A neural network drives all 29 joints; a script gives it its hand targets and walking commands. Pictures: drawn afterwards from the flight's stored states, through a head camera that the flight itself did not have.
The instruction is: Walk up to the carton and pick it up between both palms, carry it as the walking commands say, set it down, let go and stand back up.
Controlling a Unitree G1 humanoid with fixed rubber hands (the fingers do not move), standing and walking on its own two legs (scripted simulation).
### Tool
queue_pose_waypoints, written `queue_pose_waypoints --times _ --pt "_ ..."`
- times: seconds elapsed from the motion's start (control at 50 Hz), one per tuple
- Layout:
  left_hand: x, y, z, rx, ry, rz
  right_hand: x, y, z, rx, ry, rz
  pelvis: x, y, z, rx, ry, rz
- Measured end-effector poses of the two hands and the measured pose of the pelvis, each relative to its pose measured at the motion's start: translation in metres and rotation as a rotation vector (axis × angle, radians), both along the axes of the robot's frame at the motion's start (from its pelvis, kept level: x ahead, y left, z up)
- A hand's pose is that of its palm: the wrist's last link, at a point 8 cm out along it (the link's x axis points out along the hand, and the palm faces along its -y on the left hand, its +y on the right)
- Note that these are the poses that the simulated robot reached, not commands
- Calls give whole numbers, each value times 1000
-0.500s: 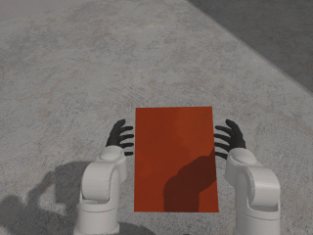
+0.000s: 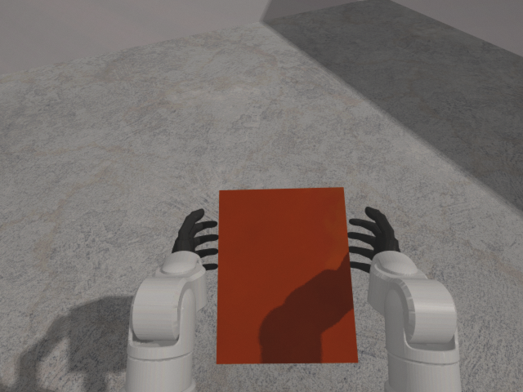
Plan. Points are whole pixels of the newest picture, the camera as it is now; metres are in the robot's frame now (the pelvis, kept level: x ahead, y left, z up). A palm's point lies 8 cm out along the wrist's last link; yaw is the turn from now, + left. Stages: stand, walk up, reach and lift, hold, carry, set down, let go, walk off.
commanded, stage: carry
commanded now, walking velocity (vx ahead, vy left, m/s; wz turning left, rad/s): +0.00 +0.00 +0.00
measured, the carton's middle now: (282, 270) +0.32 +0.00 -0.01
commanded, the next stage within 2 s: none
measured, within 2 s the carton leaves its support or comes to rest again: neither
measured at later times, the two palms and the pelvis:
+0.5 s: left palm (236, 205) +0.42 +0.09 +0.04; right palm (388, 215) +0.41 -0.18 +0.03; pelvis +0.13 -0.04 -0.01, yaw +1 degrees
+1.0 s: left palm (251, 155) +0.58 +0.07 +0.01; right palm (377, 155) +0.58 -0.20 +0.02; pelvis +0.31 -0.07 -0.01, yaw +0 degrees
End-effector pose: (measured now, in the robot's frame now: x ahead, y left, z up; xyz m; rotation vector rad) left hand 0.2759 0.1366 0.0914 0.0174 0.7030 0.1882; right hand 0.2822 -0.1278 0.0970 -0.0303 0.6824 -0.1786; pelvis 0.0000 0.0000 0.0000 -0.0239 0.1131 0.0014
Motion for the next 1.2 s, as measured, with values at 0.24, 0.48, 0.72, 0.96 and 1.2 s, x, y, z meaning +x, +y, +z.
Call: queue_pose_waypoints --times 0.24,0.48,0.72,0.96,1.2 --pt "58 -14 -11 13 88 -21 50 -15 -15 12 88 -7 55 -9 16 24 8 5" --pt "139 -50 -48 12 51 -63 126 -54 -62 21 61 -31 125 -37 -12 81 -13 7" --pt "220 -46 -73 -1 63 -57 203 -52 -78 41 74 -11 225 -37 -24 68 -85 -34" --pt "298 -63 -82 13 35 -67 290 -71 -86 23 35 46 297 -63 -14 39 -56 -1" --pt "347 -78 -62 -6 9 -72 344 -84 -60 9 4 6 349 -71 -2 41 -20 2"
